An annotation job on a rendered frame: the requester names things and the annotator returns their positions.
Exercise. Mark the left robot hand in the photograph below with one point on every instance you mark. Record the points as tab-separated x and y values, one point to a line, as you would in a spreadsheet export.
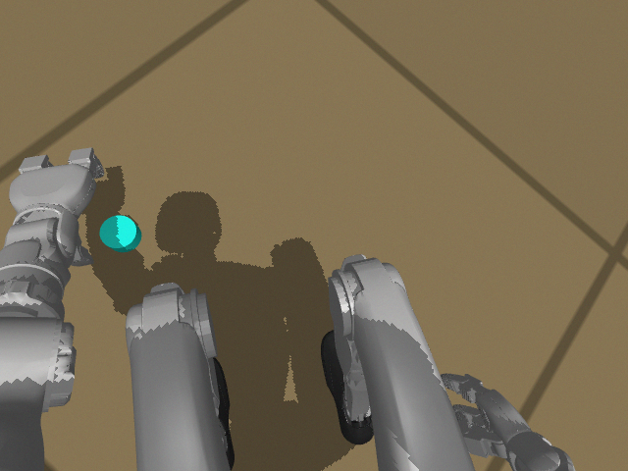
69	186

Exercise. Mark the right robot hand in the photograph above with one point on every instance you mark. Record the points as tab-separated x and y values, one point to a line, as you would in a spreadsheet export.
488	429

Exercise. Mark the tin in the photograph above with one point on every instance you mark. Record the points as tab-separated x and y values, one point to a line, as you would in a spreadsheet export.
120	233

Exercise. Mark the left robot foot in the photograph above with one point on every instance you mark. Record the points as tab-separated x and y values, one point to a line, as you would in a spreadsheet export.
223	416

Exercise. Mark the left robot arm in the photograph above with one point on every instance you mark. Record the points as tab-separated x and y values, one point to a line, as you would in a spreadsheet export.
37	357

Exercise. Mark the right robot arm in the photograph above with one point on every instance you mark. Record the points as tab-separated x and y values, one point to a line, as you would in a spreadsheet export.
530	451

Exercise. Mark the right robot foot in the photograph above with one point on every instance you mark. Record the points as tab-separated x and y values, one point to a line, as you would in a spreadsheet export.
358	433

